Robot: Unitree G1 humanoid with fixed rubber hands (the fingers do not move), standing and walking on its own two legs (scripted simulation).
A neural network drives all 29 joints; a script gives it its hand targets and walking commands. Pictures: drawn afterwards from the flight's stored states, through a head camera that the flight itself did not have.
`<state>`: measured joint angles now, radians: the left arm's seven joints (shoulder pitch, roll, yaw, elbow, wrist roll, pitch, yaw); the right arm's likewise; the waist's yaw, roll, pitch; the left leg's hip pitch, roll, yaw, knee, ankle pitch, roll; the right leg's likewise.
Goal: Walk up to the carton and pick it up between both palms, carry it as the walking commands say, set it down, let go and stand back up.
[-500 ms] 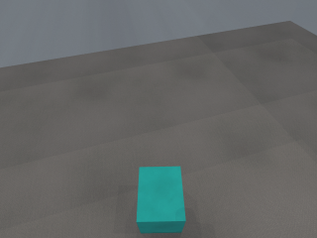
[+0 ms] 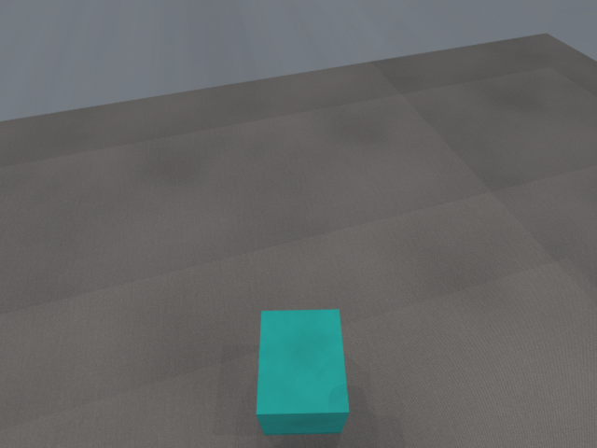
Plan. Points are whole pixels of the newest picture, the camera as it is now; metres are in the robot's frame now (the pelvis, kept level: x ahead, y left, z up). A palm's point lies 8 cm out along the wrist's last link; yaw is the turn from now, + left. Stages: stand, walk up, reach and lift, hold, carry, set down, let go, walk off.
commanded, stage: walk up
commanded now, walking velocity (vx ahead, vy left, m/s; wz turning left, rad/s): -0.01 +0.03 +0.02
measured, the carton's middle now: (301, 372) +0.43 +0.00 -0.65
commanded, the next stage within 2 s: stand in 1.12 s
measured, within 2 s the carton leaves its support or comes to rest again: neither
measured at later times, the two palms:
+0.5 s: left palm out of the picture -0.01 +0.21 -0.14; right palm out of the picture -0.06 -0.20 -0.15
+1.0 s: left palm out of the picture -0.01 +0.21 -0.14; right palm out of the picture -0.05 -0.20 -0.15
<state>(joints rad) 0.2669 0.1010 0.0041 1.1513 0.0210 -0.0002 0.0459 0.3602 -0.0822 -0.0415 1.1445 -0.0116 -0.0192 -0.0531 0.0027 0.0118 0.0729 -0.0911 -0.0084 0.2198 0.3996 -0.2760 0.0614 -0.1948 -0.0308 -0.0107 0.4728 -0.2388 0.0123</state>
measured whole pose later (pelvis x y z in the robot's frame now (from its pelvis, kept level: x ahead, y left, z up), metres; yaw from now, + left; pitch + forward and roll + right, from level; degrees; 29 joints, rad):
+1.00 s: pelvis +0.00 +0.00 +0.00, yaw +0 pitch -2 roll +1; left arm 0.26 0.11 0.01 1.13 0.02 0.00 0.05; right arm 0.36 -0.10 -0.05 1.13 -0.02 -0.01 -0.05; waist 0.01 0.02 0.06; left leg -0.10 0.00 0.23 0.40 -0.27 0.06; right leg -0.20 -0.03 -0.02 0.46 -0.23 0.01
